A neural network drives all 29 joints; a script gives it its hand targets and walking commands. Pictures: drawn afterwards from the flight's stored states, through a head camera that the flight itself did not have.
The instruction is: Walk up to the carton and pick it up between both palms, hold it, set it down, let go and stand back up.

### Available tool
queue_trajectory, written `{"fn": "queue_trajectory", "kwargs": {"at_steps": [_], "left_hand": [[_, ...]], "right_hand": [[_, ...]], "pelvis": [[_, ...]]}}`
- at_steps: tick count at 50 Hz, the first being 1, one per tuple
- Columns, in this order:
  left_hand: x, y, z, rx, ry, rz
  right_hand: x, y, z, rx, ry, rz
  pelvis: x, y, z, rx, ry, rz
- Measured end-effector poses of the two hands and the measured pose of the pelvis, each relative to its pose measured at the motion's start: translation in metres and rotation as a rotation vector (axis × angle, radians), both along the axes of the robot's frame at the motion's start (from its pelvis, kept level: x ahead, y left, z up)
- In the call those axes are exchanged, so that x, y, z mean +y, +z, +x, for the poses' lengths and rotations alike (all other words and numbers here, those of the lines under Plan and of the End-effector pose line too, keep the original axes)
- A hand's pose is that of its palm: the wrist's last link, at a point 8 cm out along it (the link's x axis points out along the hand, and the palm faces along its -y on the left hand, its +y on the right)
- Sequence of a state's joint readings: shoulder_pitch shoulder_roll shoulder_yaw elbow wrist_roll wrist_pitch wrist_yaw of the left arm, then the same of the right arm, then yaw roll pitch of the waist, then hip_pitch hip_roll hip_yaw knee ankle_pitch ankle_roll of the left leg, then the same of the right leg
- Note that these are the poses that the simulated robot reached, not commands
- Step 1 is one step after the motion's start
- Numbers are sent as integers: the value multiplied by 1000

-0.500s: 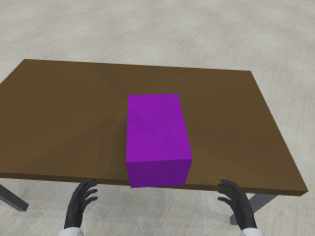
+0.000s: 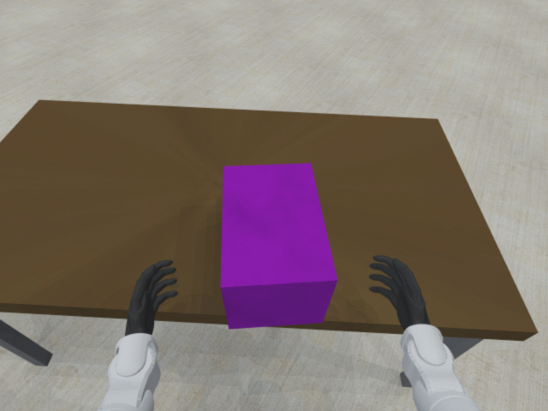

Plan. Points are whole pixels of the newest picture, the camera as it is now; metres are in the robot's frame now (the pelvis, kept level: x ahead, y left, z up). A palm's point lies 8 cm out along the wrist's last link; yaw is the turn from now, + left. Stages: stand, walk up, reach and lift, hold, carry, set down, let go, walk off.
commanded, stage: reach and lift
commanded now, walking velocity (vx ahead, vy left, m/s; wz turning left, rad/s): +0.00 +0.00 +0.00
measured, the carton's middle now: (271, 242) +0.45 +0.02 -0.09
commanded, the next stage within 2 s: none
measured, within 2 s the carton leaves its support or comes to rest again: neither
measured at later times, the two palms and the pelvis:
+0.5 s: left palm (145, 258) +0.34 +0.22 +0.03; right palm (396, 245) +0.36 -0.17 +0.04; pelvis -0.01 +0.00 +0.00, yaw +0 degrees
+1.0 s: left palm (149, 209) +0.40 +0.22 +0.07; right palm (395, 199) +0.43 -0.17 +0.08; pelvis -0.03 -0.01 -0.01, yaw +2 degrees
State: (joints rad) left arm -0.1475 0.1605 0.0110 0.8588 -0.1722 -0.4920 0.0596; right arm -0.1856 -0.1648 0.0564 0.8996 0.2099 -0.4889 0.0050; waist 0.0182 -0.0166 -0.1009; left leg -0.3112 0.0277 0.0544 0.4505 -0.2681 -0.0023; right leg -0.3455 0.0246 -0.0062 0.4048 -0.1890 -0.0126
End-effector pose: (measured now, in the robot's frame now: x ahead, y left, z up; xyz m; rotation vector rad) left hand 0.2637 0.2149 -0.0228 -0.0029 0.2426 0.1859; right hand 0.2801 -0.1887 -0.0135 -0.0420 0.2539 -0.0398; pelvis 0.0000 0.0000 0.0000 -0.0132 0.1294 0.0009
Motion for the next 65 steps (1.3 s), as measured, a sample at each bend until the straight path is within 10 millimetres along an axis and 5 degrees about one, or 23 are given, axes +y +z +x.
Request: {"fn": "queue_trajectory", "kwargs": {"at_steps": [26, 51, 57, 65], "left_hand": [[2, 56, 76, -32, 7, 17], [2, 93, 142, -45, 15, 28], [1, 77, 143, -22, -3, 29], [-1, 23, 128, 33, -4, 18]], "right_hand": [[17, 55, 87, -17, 7, -1], [16, 91, 152, -33, 10, -7], [17, 79, 152, -13, 2, -10], [21, 29, 140, 38, 7, -1]], "pelvis": [[1, 2, -14, 86, 6, -1], [-5, -9, -28, 276, 30, 6], [-5, -8, -29, 294, 34, 6], [-1, -12, -28, 374, 32, 8]]}}
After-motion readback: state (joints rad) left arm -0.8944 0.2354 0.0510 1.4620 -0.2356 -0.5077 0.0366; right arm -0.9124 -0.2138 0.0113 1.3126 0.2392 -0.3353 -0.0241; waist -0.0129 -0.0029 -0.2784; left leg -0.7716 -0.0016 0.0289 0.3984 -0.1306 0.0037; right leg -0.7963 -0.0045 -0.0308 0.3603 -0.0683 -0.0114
